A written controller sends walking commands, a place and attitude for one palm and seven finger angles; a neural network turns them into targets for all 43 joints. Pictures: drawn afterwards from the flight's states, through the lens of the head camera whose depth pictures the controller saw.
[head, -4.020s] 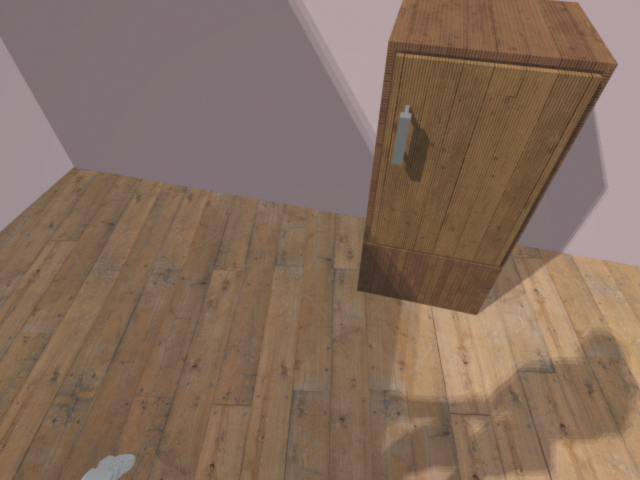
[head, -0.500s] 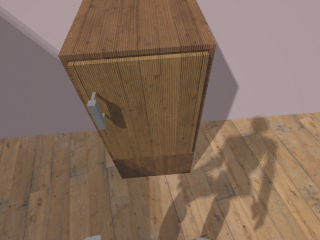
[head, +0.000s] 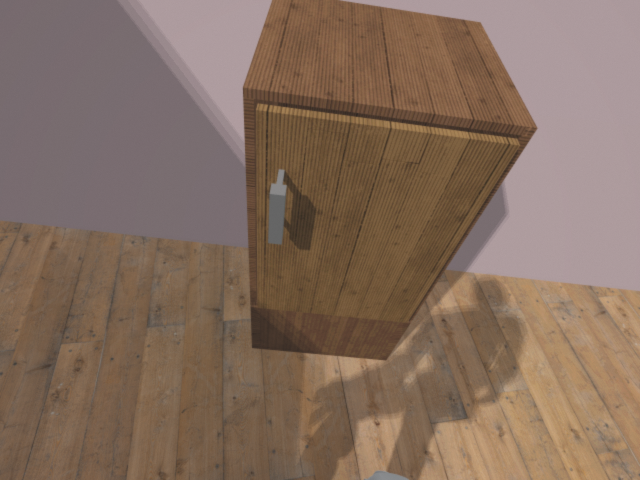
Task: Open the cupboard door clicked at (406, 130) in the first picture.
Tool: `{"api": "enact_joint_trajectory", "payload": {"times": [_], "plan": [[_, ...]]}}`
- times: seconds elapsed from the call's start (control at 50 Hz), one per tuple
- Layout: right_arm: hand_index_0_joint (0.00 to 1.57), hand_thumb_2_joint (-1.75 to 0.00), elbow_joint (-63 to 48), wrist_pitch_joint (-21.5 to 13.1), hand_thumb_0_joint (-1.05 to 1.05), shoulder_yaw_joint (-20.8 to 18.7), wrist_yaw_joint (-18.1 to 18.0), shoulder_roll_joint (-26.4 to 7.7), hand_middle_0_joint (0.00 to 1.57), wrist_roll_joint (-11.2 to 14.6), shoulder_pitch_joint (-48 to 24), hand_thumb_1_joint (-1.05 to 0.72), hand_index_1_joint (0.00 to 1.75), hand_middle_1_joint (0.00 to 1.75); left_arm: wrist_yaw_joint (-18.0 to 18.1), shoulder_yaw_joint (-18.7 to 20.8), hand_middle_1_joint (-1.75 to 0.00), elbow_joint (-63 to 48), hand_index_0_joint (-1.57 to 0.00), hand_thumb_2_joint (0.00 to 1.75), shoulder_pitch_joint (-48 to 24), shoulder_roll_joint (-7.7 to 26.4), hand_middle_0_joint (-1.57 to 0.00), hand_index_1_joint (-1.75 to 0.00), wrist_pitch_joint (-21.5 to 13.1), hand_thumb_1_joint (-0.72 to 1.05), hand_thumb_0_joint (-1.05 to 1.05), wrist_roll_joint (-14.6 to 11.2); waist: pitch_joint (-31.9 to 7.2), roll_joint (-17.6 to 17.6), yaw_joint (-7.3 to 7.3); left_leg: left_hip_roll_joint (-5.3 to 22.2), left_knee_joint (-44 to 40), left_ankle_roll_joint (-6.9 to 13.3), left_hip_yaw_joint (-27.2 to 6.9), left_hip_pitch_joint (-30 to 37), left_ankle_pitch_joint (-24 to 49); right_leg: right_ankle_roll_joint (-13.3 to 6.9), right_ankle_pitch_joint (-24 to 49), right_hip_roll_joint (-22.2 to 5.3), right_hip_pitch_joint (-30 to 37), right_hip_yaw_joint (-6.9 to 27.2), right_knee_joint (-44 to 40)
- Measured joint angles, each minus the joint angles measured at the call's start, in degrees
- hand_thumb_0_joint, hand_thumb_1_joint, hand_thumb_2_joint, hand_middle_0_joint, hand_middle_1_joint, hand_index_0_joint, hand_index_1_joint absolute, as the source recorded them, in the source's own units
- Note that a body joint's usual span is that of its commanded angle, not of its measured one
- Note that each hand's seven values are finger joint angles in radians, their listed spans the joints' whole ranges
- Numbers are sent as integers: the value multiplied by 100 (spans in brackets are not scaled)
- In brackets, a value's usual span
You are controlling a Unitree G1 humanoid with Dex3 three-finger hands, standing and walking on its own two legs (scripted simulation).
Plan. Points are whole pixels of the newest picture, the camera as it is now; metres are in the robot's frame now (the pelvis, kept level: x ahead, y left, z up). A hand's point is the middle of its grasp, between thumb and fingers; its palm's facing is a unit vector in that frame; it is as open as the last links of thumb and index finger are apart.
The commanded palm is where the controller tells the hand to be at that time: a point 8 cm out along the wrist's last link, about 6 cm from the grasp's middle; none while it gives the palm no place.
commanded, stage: come to a stop and stand still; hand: left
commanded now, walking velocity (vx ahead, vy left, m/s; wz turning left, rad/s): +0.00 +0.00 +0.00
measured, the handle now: (278, 206) +0.54 +0.13 -0.03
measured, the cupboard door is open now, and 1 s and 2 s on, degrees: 0 0 0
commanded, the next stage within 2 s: look again from close up in 1.80 s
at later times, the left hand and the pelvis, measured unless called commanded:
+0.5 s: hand out of the picture -0.04 +0.21 -0.16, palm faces +0.01 -0.98 -0.21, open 7.3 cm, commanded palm none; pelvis -0.04 +0.04 +0.01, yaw -2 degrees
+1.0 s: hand out of the picture -0.14 +0.13 -0.16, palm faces +0.06 -0.99 -0.13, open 7.3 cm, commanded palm none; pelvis -0.06 +0.00 +0.01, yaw -1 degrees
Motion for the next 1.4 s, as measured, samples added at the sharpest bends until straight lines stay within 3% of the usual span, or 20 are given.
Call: {"api": "enact_joint_trajectory", "payload": {"times": [0.06,0.12,0.3,0.44,0.52,0.6,0.7,0.9,1.08,1.4], "plan": [[20,-90,93,2,0,78,-62,121,20,22,171,-91,30,30,-36,-7,-30,106,-20,90,138,-34,-20,-30,-25,91,0,2,-85,7,-20,-77,-502,81,66,150,308,3,336,198,-69,211,788],[20,-90,191,-65,0,67,-143,159,20,72,321,-92,30,30,-49,-47,-30,239,-20,90,299,-93,-20,-30,-55,91,0,-11,-185,2,-58,-227,-941,181,165,252,568,52,584,213,150,304,771],[20,-90,636,-140,0,12,-208,154,20,98,724,-93,30,30,-9,-212,-30,618,-20,90,500,-332,-20,-30,-17,91,0,-26,-380,170,-255,-508,-1619,383,366,481,999,6,144,122,1382,167,-1232],[20,-90,1023,-84,0,6,-151,209,20,90,1044,-91,30,30,34,-281,-30,706,-20,90,488,-505,-20,-30,-138,91,0,-56,-532,214,-312,-677,-1902,259,495,536,1235,-257,636,94,1924,51,-2721],[20,-90,1203,-52,0,4,-125,180,20,103,1196,-91,30,30,58,-338,-30,781,-20,90,587,-697,-20,-30,-248,91,0,-58,-568,469,-336,-607,-1927,-23,407,552,1273,-192,1014,159,2038,-33,-2977],[20,-90,1266,-56,0,54,-90,240,20,108,1274,-91,30,30,71,-387,-30,843,-20,90,762,-798,-20,-30,-338,91,0,-70,-526,564,-354,-485,-1692,56,366,438,1253,-222,1032,276,2040,-87,-2973],[20,-90,1290,-62,0,96,-84,383,20,98,1344,-91,30,30,80,-410,-30,937,-20,90,922,-863,-20,-30,-300,91,0,-73,-508,404,-396,-391,-1477,135,338,306,1195,-309,984,368,1929,-118,-2803],[20,-90,1268,-60,0,44,-145,327,20,87,1275,-91,30,30,60,-443,-30,949,-20,90,1133,-1114,-20,-30,-379,91,0,-53,-437,424,-255,-358,-1560,44,195,137,1359,-418,1042,427,1754,-238,-2807],[20,-90,1169,-116,0,95,-144,368,20,106,1100,-91,30,30,86,-487,-30,1068,-20,90,1274,-1087,-20,-30,-425,91,0,-75,-488,428,-274,-204,-1265,-33,140,96,1154,-540,987,582,1874,-273,-2862],[20,-90,1233,-210,0,198,-179,404,20,112,1002,-91,30,30,110,-524,-30,814,-20,90,765,-1075,-20,-30,-546,91,0,-106,-286,434,-274,-112,-1194,-159,114,210,919,-641,915,687,2123,-258,-3101]]}}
